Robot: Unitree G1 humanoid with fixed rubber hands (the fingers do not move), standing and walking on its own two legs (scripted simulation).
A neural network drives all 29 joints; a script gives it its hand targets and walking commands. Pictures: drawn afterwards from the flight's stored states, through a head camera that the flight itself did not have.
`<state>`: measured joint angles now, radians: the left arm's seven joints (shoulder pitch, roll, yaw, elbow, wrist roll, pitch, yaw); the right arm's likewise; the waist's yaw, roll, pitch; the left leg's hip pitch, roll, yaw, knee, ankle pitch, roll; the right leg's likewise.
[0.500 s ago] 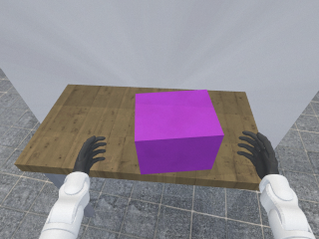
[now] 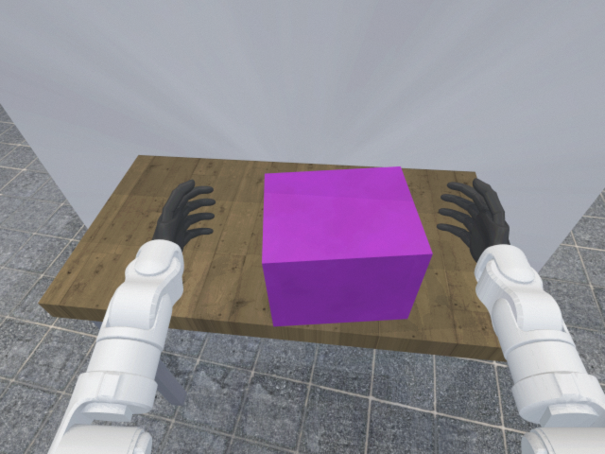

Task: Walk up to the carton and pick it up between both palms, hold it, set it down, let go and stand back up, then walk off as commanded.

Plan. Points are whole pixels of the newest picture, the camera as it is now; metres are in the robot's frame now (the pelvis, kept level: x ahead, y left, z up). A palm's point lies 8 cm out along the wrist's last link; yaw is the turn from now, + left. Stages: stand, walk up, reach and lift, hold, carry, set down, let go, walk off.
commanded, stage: reach and lift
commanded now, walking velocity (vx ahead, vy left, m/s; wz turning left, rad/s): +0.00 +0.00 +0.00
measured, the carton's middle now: (336, 246) +0.44 +0.00 +0.00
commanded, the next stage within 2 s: none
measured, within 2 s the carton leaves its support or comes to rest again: neither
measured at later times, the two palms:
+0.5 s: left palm (187, 183) +0.41 +0.20 +0.15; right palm (485, 178) +0.43 -0.19 +0.16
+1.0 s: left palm (181, 213) +0.41 +0.23 +0.10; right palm (475, 193) +0.44 -0.19 +0.12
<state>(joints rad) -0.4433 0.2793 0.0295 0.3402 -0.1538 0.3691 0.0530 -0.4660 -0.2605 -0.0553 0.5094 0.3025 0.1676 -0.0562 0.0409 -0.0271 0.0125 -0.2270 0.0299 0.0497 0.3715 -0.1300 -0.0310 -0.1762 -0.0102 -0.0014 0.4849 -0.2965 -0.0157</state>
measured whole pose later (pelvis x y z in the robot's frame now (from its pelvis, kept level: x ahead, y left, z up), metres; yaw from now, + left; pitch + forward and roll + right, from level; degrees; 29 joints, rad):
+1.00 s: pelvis +0.01 +0.00 +0.00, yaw +0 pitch +7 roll +1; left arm -0.88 0.29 0.04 1.23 -0.19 -0.09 0.06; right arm -0.95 -0.29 0.02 1.25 0.36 -0.05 -0.02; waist 0.04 -0.04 -0.10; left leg -0.39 0.06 0.05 0.41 -0.14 -0.04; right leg -0.33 0.02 0.00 0.48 -0.28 -0.02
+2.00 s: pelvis +0.01 +0.00 -0.01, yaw -1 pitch +16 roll +0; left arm -0.89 0.17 0.04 1.31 -0.11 -0.28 0.08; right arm -0.90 -0.21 0.06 1.30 0.23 -0.25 -0.04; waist 0.04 -0.04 -0.18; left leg -0.58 0.08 0.04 0.46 -0.15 -0.04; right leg -0.49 0.03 0.00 0.48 -0.27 -0.02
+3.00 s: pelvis +0.01 +0.00 -0.01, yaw -1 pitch +16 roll +0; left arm -0.87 0.08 0.32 1.30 0.15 -0.33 0.09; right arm -0.89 -0.14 -0.29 1.24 -0.20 -0.26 -0.02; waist 0.02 -0.03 -0.18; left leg -0.57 0.06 0.05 0.44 -0.14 -0.03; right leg -0.49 0.02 0.00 0.48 -0.26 -0.02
